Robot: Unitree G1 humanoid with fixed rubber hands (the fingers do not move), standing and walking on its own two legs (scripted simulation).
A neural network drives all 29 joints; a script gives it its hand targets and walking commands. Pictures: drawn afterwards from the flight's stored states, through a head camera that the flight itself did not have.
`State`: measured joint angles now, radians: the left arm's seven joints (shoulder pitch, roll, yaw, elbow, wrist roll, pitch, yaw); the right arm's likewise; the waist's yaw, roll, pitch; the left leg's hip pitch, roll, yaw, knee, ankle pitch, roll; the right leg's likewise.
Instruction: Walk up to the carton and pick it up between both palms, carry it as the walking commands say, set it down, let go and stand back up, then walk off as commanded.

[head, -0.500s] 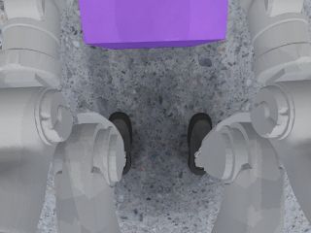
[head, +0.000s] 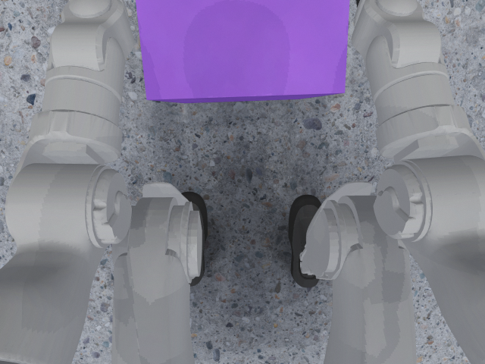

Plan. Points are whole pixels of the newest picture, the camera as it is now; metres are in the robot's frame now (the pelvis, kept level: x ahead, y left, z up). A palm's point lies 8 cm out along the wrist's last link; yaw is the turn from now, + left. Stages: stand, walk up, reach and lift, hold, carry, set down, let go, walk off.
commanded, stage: reach and lift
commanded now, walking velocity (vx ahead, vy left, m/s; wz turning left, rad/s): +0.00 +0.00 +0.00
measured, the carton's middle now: (241, 23) +0.53 +0.03 -0.22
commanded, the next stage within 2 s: none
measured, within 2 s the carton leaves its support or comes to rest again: neither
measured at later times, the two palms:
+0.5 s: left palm out of the picture +0.55 +0.19 -0.09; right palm out of the picture +0.56 -0.12 -0.08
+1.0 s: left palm out of the picture +0.53 +0.18 -0.01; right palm out of the picture +0.53 -0.13 +0.00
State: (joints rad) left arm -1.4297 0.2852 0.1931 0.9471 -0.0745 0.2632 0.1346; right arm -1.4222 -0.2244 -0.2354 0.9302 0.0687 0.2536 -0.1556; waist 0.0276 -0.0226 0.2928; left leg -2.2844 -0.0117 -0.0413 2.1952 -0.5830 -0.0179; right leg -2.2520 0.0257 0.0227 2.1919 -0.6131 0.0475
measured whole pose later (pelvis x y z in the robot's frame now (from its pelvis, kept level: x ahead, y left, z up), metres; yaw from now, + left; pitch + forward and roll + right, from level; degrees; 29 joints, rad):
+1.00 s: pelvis +0.00 +0.00 +0.09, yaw +1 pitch +46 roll -1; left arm -1.26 0.12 0.43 0.73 0.17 0.40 0.05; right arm -1.22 -0.04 -0.47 0.65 -0.18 0.40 -0.08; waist 0.01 -0.02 -0.01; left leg -2.16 -0.02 -0.05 1.84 -0.49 -0.03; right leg -2.14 0.03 0.03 1.85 -0.52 0.04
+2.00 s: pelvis +0.01 +0.00 +0.19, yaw +1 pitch +41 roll -1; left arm -0.99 0.00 0.46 0.65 0.24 0.43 0.03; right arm -0.96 0.05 -0.49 0.61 -0.25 0.41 -0.04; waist 0.00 -0.01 -0.18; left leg -1.78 -0.02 -0.04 1.51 -0.44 -0.02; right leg -1.76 0.02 0.04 1.51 -0.47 0.04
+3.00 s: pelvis +0.05 +0.00 +0.32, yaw +2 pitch +26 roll +0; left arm -0.64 -0.12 0.44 0.53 0.29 0.40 0.00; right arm -0.61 0.16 -0.46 0.49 -0.29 0.39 -0.01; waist 0.00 -0.01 -0.14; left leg -1.12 -0.01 -0.05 1.00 -0.34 -0.02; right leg -1.10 0.02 0.04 1.01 -0.36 0.02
